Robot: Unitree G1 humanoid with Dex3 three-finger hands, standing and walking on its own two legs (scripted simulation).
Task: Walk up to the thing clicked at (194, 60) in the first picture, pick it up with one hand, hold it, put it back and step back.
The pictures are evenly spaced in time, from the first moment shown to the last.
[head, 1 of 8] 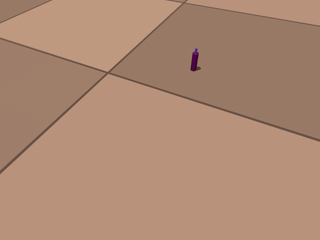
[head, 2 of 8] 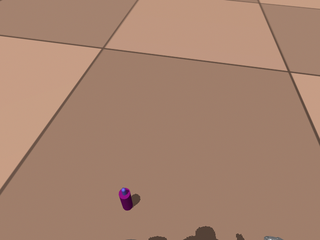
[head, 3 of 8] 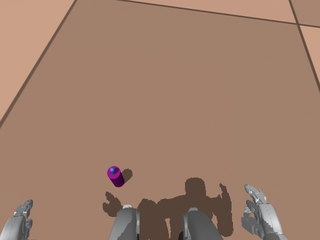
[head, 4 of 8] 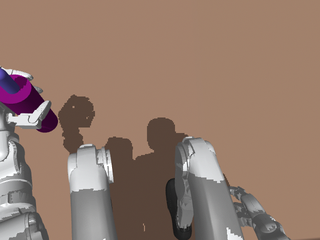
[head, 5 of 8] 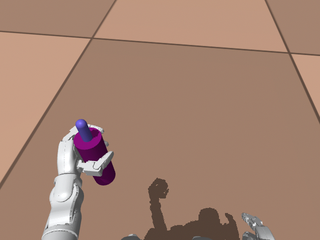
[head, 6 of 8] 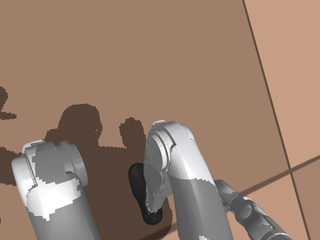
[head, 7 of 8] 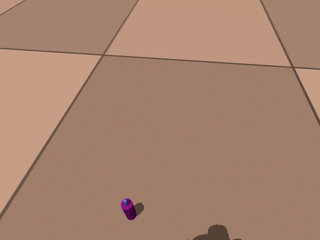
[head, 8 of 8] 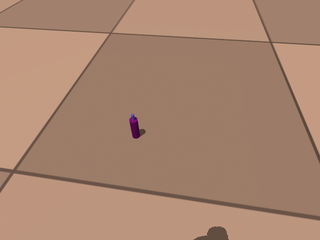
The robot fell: no
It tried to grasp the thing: yes
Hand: left
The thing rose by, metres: 0.65
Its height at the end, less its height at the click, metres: +0.00
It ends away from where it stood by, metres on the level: 0.01
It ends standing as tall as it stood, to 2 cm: yes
